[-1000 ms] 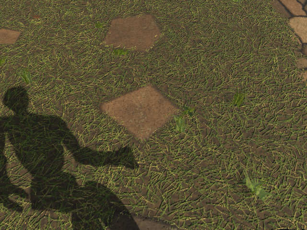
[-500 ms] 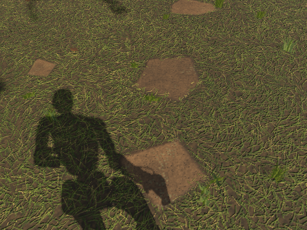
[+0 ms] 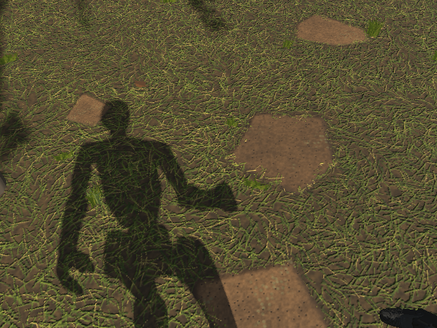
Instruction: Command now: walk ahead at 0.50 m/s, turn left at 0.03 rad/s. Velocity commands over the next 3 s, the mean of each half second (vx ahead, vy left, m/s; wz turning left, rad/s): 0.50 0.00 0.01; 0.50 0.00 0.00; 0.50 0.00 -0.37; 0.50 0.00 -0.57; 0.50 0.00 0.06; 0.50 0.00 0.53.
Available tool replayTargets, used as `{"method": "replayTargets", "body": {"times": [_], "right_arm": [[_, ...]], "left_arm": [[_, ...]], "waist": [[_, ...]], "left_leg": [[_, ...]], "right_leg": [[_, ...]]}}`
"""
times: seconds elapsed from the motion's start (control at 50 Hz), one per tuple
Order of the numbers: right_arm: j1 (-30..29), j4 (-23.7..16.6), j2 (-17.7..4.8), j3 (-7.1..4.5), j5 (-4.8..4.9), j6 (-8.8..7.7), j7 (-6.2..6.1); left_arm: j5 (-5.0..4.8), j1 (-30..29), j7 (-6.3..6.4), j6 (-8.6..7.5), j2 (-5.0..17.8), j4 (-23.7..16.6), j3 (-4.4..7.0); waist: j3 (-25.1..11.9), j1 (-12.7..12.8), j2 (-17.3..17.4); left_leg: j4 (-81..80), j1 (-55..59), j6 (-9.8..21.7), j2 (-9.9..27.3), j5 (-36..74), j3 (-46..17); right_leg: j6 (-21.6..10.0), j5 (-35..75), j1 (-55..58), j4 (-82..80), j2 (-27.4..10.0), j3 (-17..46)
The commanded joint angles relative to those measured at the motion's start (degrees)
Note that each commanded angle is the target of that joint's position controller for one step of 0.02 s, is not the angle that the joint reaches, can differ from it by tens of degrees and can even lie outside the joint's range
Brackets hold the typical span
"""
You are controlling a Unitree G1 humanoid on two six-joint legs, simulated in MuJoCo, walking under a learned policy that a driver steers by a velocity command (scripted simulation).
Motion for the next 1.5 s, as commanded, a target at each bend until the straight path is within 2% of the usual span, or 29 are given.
{"method": "replayTargets", "body": {"times": [0.02,0.06,0.1,0.24,0.34,0.4,0.42,0.44,0.46,0.48,0.5,0.52,0.56,0.6,0.68,0.78,0.88,0.94,0.98,1.0,1.02,1.04,1.06,1.08,1.14,1.24,1.32,1.42,1.5], "right_arm": [[12.11,0.62,-8.39,-2.62,-0.11,0.23,-0.28],[8.42,0.52,-6.43,-2.09,-0.84,-0.26,0.04],[8.08,1.45,-6.57,-2.26,-0.38,-1.06,0.08],[13.07,5.50,-9.50,-2.96,0.15,-0.76,-1.29],[17.93,8.97,-10.75,-3.35,0.84,0.43,-1.68],[17.54,9.96,-11.61,-3.72,0.96,1.37,-2.12],[16.42,9.92,-11.91,-3.73,0.98,1.71,-2.26],[16.37,9.78,-10.63,-3.16,0.66,1.99,-2.42],[17.18,8.29,-7.77,-1.83,-0.73,1.91,-2.65],[24.67,7.90,-1.15,0.00,-0.31,0.68,-1.98],[20.48,8.61,-7.32,-1.25,0.72,-0.44,-1.64],[14.90,6.84,-9.73,-2.01,1.98,-1.14,-1.33],[10.32,6.05,-8.69,-2.07,0.81,-1.22,-1.78],[12.76,6.78,-6.88,-2.06,0.58,-0.11,-1.78],[8.58,5.56,-5.07,-1.66,-0.10,1.14,-2.12],[-0.65,3.66,-3.33,-0.87,0.08,0.26,-1.22],[-7.50,1.08,-4.06,-0.73,0.74,-0.39,0.24],[-4.63,1.42,-6.01,-1.39,0.61,-0.75,0.77],[9.50,5.77,-10.11,-3.65,0.23,-0.76,0.11],[19.37,7.31,-14.52,-4.79,-0.46,-0.54,-0.58],[20.19,8.19,-16.83,-5.11,-0.47,-0.31,-0.21],[19.00,7.41,-10.87,-3.64,0.03,-0.41,-0.21],[15.11,7.00,-8.97,-2.97,-0.06,-0.64,-0.44],[11.18,6.64,-7.83,-2.57,-0.37,-0.82,-0.48],[6.71,7.24,-4.78,-2.01,-1.25,-1.87,-0.44],[7.94,9.79,-6.58,-2.73,-1.53,-2.41,-1.41],[8.59,10.73,-7.73,-2.84,-1.17,-1.82,-2.29],[13.64,13.20,-9.30,-3.49,-0.13,0.23,-2.73],[11.64,12.54,-12.02,-4.32,0.58,2.12,-3.52]], "left_arm": [[-0.16,-5.61,-0.14,-2.37,7.63,-6.61,1.45],[0.52,-4.27,-0.16,-1.40,6.01,-6.14,1.59],[0.61,-3.38,0.03,-0.31,4.05,-5.64,1.28],[0.95,-16.84,-0.68,-0.79,1.75,-9.24,0.27],[0.36,-24.08,-2.11,-1.42,2.64,-12.19,0.17],[0.51,-21.86,-2.62,-1.74,4.34,-12.16,0.74],[0.66,-17.36,-2.45,-1.81,5.57,-10.99,1.47],[0.84,-8.77,-1.94,-1.77,8.22,-8.34,2.88],[1.37,1.50,-1.32,-1.55,12.56,-6.52,4.05],[1.15,3.48,-1.64,-1.25,15.68,-5.29,4.68],[0.30,3.03,-1.66,-1.21,9.93,-5.95,3.14],[0.45,-0.94,-1.43,-1.25,8.15,-6.49,2.48],[1.34,-7.35,-1.42,-1.27,6.01,-7.36,1.84],[1.90,-9.02,-1.53,-1.75,4.60,-7.29,1.47],[1.33,-7.48,-0.88,-2.33,6.69,-5.37,2.11],[0.71,-3.85,-0.01,-1.60,8.00,-3.17,2.34],[0.09,0.51,0.28,-0.27,8.97,-0.23,2.73],[-0.11,-0.55,0.71,0.60,10.02,0.32,3.24],[0.23,-1.77,0.96,1.13,8.49,-0.05,2.59],[1.76,-0.33,1.00,1.03,4.91,-1.49,1.09],[0.86,6.56,0.47,-0.20,-1.08,-1.59,-0.53],[-0.62,2.16,0.20,-1.12,5.92,-0.86,1.06],[-1.76,-2.92,0.06,-1.65,8.16,-2.50,1.86],[-1.50,-5.07,0.41,-1.62,7.47,-2.71,1.86],[-0.79,-3.09,0.62,0.28,4.73,-1.65,2.25],[-0.35,-7.04,0.65,1.76,2.74,-3.40,2.37],[0.08,-13.28,-0.64,1.18,1.41,-5.56,1.78],[0.06,-21.47,-2.45,1.16,0.32,-10.29,1.01],[-0.16,-17.47,-3.44,1.62,3.21,-11.83,2.54]], "waist": [[-6.20,-7.04,4.93],[-3.57,-3.40,5.98],[-2.96,-2.06,5.93],[1.10,-5.57,3.49],[2.81,-7.62,3.55],[0.98,-5.40,4.87],[-1.80,-2.58,5.21],[-7.57,1.22,4.20],[-16.61,4.42,-2.48],[-22.87,0.23,-17.90],[-20.62,3.03,-11.28],[-12.38,2.59,-8.27],[-4.57,-0.50,-2.39],[-4.12,-3.34,-4.48],[-0.91,-3.53,-2.90],[1.13,-0.46,-2.58],[2.96,1.37,-2.90],[1.03,-1.40,-4.21],[-8.04,-8.35,-2.94],[-17.05,-11.09,5.33],[-22.56,-7.14,19.85],[-18.24,-9.82,11.49],[-10.50,-9.26,8.71],[-6.81,-7.33,4.85],[-2.91,-3.57,6.48],[0.59,-3.35,3.76],[2.34,-5.31,3.02],[4.82,-8.09,2.00],[-0.12,-3.36,5.68]], "left_leg": [[-16.09,28.96,11.15,17.07,-3.52,-25.51],[-19.79,19.59,10.72,14.02,3.84,-19.37],[-22.25,16.05,11.51,13.13,7.94,-15.48],[-24.60,16.17,9.32,10.56,11.34,-6.40],[-21.60,24.40,8.51,14.12,11.03,-7.24],[-16.46,28.87,6.88,15.40,20.51,-7.51],[-11.05,28.69,5.87,14.05,29.73,-6.12],[-0.77,25.42,4.25,10.97,33.57,-3.76],[17.38,13.72,2.04,7.29,17.81,-1.04],[35.48,-9.02,-1.44,-3.20,-21.24,-2.68],[41.46,-15.56,-0.87,-0.62,-24.53,-9.45],[41.75,-19.00,-0.19,2.08,-19.47,-8.16],[36.06,-15.54,-0.67,6.52,-11.00,-5.94],[32.96,-9.77,-1.28,8.25,-7.82,-6.31],[24.13,-12.71,-3.44,9.19,-0.78,-5.40],[6.81,-10.68,-3.70,7.05,13.57,-3.09],[-0.75,-11.39,-2.10,5.40,11.67,-2.95],[-3.04,-5.93,0.27,3.71,5.52,-1.83],[-4.20,14.97,3.30,1.76,6.26,0.12],[-2.65,32.87,7.03,13.68,7.46,-13.55],[-10.72,47.66,14.99,23.79,-6.83,-39.49],[-14.05,44.13,12.67,22.46,-14.74,-39.11],[-15.31,36.79,10.14,21.01,-13.08,-30.45],[-17.01,29.47,8.80,18.93,-8.00,-24.38],[-22.18,18.72,7.43,15.09,1.84,-12.98],[-25.10,18.40,7.70,14.48,11.66,-2.43],[-26.14,19.85,6.01,13.04,13.87,4.73],[-22.54,30.47,5.76,16.33,21.24,8.16],[-9.41,34.29,3.77,17.07,52.09,10.97]], "right_leg": [[-0.86,6.10,-30.31,13.25,-5.05,1.23],[-0.11,11.08,-24.09,9.00,-7.38,1.64],[0.93,13.35,-22.30,6.48,-7.63,1.05],[1.94,33.12,-22.88,-16.73,-5.90,-0.81],[0.07,31.42,-23.63,-24.67,-4.16,-0.84],[-2.21,24.82,-18.92,-27.02,-2.47,-2.12],[-3.42,24.18,-11.91,-28.38,-0.62,-3.99],[-5.24,25.60,0.77,-28.34,-0.12,-4.51],[-9.01,28.78,18.51,-25.99,-10.69,7.41],[-17.84,14.53,35.97,-32.91,-21.55,34.50],[-16.17,6.20,34.69,-37.34,-20.53,37.49],[-13.87,7.44,27.60,-38.63,-18.97,29.44],[-12.61,18.66,13.21,-41.52,-15.13,19.41],[-12.65,23.67,6.95,-44.60,-13.08,14.76],[-13.70,28.72,3.96,-48.72,-12.47,8.66],[-10.93,29.35,5.25,-49.45,-9.66,1.91],[-10.29,29.56,13.18,-46.28,-13.28,2.58],[-8.67,39.15,17.02,-40.95,-14.68,2.80],[-5.88,50.40,12.53,-24.12,-9.94,-1.19],[-3.67,32.07,-0.19,-4.93,-5.79,-3.46],[-1.01,-4.58,-21.37,11.49,4.20,-0.62],[-1.66,-5.24,-27.32,17.28,1.09,6.06],[-2.44,0.40,-29.91,17.15,-1.45,5.24],[-2.16,5.68,-27.67,14.81,-4.23,4.02],[-1.03,13.03,-20.60,9.77,-7.36,4.41],[0.50,23.30,-26.49,1.53,-7.04,5.51],[0.30,32.93,-25.02,-11.16,-6.17,1.00],[-1.66,29.43,-28.87,-18.92,-5.08,-3.29],[-5.51,18.53,-18.41,-19.40,0.76,-9.18]]}}
Next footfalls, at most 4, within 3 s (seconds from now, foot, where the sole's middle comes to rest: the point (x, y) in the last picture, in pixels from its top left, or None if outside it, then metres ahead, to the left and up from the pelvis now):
0.44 right None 0.42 -0.14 -0.77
0.98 left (206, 248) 0.71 0.10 -0.77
1.54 right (281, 186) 0.98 -0.16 -0.77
2.02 left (262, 118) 1.33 -0.09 -0.77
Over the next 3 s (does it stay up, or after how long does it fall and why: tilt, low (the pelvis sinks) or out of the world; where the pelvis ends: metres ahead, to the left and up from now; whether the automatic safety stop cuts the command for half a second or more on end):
stays up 1.57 -0.30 -0.02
